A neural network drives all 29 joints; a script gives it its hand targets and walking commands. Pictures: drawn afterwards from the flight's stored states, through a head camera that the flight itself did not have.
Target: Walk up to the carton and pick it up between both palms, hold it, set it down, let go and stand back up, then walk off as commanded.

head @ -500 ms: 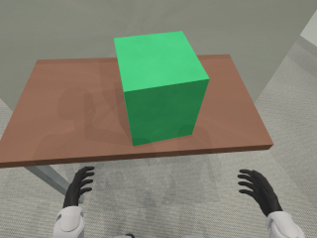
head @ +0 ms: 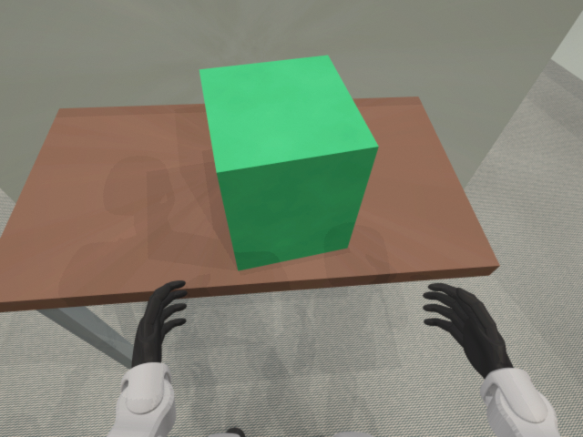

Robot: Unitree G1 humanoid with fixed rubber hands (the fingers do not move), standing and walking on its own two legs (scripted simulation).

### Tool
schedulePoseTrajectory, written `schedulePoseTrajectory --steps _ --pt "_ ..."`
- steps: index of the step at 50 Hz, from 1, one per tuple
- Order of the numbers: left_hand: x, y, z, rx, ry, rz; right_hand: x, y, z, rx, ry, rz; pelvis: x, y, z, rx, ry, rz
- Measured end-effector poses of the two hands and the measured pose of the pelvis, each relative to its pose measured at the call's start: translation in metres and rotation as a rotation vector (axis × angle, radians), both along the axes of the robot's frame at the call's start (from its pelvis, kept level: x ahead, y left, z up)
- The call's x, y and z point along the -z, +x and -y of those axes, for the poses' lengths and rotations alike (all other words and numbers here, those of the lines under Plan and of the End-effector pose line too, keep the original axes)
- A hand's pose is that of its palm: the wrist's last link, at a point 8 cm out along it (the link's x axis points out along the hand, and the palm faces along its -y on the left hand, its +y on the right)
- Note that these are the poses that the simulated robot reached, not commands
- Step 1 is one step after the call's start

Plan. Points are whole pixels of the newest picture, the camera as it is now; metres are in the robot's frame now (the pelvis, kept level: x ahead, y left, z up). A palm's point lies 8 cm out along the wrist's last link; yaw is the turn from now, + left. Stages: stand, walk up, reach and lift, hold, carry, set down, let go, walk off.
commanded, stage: reach and lift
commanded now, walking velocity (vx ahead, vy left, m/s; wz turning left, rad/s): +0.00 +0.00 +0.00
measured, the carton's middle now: (280, 168) +0.49 +0.03 +0.04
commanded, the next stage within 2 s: none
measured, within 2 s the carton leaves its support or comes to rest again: neither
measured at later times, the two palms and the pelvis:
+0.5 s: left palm (157, 283) +0.29 +0.18 +0.04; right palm (467, 280) +0.29 -0.21 +0.05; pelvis +0.01 +0.00 +0.00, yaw +0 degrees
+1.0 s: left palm (139, 223) +0.33 +0.20 +0.11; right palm (449, 205) +0.36 -0.19 +0.11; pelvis +0.00 +0.00 +0.00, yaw +0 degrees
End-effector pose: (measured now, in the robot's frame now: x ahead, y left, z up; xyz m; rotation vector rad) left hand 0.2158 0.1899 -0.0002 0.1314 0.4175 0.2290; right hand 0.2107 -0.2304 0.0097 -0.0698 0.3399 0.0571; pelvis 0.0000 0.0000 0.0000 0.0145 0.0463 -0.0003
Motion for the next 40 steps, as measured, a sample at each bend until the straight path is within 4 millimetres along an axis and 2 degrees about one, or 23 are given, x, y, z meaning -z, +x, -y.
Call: schedulePoseTrajectory --steps 5,17,23,35,40 --pt "-0.006 0.010 0.001 -0.013 -0.003 0.006 -0.012 0.010 -0.004 -0.007 0.003 0.035 0.000 0.000 0.000 0.000 0.000 0.000" --pt "-0.031 0.061 0.013 0.026 -0.009 0.025 -0.030 0.053 -0.008 0.005 0.003 0.045 -0.001 0.004 0.000 0.000 0.001 -0.009" --pt "-0.039 0.069 0.009 0.020 -0.012 -0.003 -0.040 0.069 -0.015 0.008 0.012 0.056 -0.001 0.009 0.000 0.000 0.001 -0.018" --pt "-0.071 0.086 0.001 -0.017 -0.010 0.030 -0.074 0.102 -0.019 -0.006 0.006 0.107 -0.001 0.004 0.000 0.000 0.000 -0.011" --pt "-0.083 0.095 0.001 -0.022 -0.015 0.034 -0.080 0.119 -0.023 -0.013 0.017 0.079 -0.001 0.002 0.001 0.001 0.000 -0.009"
